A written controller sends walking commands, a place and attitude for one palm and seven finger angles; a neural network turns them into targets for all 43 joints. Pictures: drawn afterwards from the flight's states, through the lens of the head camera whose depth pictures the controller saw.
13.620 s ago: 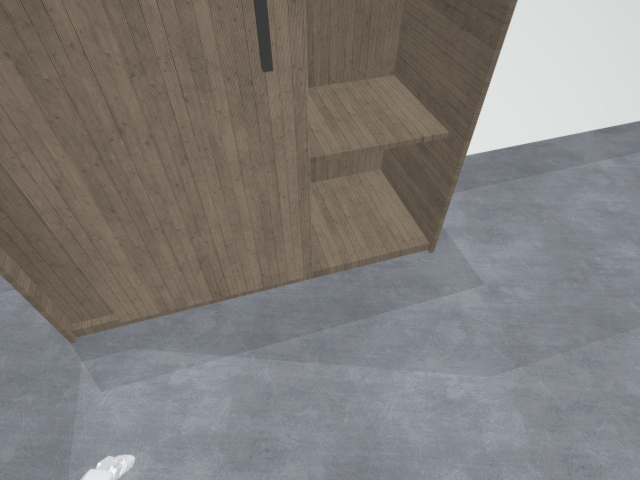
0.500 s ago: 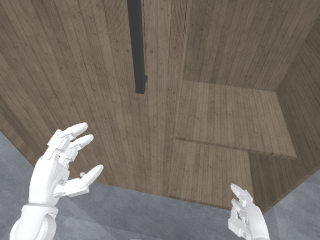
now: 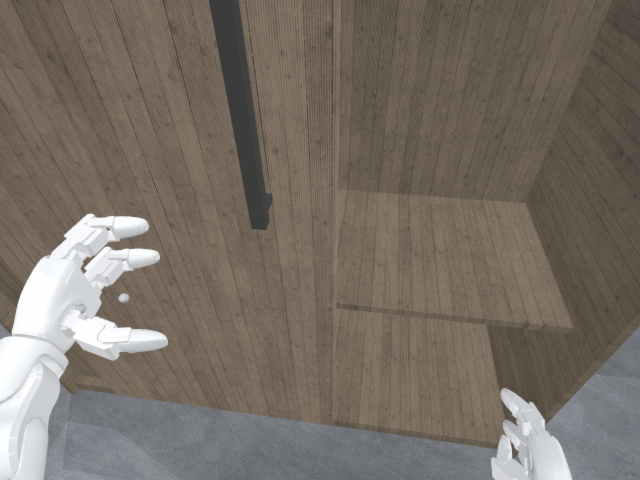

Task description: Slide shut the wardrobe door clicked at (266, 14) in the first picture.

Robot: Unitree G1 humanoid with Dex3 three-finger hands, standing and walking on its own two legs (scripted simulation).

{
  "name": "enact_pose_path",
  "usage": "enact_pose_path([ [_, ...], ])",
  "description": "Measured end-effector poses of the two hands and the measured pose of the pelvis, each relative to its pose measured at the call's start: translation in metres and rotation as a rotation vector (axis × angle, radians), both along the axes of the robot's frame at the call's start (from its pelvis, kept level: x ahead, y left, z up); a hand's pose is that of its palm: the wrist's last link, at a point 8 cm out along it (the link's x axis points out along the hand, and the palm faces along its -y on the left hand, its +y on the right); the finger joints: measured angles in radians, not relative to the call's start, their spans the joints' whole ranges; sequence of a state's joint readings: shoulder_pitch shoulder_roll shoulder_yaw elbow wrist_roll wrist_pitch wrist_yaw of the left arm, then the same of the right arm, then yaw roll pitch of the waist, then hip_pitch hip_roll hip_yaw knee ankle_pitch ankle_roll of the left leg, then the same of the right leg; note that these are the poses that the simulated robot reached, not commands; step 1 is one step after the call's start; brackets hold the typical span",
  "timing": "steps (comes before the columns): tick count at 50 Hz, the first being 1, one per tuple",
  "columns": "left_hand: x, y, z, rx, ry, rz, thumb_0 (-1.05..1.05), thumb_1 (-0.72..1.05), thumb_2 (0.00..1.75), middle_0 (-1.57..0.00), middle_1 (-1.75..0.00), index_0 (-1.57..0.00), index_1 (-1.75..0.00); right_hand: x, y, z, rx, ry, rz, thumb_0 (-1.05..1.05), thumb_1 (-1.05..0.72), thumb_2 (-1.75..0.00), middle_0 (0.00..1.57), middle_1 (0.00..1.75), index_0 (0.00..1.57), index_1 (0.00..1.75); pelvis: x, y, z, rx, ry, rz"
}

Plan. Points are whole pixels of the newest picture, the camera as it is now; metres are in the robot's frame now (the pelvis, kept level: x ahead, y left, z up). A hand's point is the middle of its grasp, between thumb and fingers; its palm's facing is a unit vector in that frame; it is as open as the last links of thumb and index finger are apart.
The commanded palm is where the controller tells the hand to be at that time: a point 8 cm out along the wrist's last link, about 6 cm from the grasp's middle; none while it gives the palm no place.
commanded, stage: raise the hand with hooked fingers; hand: left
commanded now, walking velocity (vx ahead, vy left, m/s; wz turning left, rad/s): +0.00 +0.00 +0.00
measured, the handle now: (249, 113) +0.44 +0.14 +0.27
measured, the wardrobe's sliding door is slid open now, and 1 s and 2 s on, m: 0.51 0.51 0.51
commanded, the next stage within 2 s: move the hooked fingers beside the handle in 0.96 s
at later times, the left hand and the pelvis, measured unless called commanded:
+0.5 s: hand (31, 173) +0.26 +0.28 +0.30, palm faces +0.12 -0.98 -0.16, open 14.0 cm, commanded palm +0.23 +0.31 +0.28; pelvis +0.00 -0.01 +0.01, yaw +0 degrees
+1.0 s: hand (53, 187) +0.29 +0.29 +0.27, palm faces +0.14 -0.98 -0.15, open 14.0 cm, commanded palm +0.24 +0.32 +0.28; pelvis +0.00 +0.00 +0.01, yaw +0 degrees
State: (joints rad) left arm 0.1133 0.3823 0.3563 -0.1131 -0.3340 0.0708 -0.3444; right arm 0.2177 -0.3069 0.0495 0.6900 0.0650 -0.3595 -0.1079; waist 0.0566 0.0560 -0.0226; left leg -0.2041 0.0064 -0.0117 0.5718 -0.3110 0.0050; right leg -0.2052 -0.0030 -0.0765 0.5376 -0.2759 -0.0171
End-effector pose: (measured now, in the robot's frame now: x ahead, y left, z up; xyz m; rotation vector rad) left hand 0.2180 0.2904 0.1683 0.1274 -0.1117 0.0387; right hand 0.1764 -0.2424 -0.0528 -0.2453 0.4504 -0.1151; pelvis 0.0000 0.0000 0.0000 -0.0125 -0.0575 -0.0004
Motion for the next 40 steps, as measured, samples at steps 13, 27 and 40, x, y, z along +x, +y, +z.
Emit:
enact_pose_path([
  [13,0.01,0.027,0.075,0.023,-0.102,0.065,0.0,-0.47,0.31,-0.3,-1.18,-0.3,-1.18,0.027,0.031,0.005,0.085,-0.013,0.099,0.02,-0.9,-0.9,0.2,0.3,0.21,0.3,-0.002,-0.007,0.005,0.005,-0.029,0.01],
  [27,0.021,0.046,0.141,0.041,-0.159,0.07,-0.01,-0.51,0.3,-0.31,-1.2,-0.31,-1.2,0.011,0.013,-0.005,0.068,0.072,0.066,0.02,-0.9,-0.9,0.2,0.3,0.21,0.3,-0.004,-0.009,0.008,0.005,-0.031,0.009],
  [40,0.029,0.019,0.102,0.027,-0.105,-0.034,-0.01,-0.5,0.3,-0.3,-1.2,-0.3,-1.2,0.005,0.003,0.001,0.041,0.073,0.021,0.02,-0.9,-0.9,0.2,0.3,0.2,0.3,0.0,-0.003,0.007,0.007,-0.025,-0.012],
])
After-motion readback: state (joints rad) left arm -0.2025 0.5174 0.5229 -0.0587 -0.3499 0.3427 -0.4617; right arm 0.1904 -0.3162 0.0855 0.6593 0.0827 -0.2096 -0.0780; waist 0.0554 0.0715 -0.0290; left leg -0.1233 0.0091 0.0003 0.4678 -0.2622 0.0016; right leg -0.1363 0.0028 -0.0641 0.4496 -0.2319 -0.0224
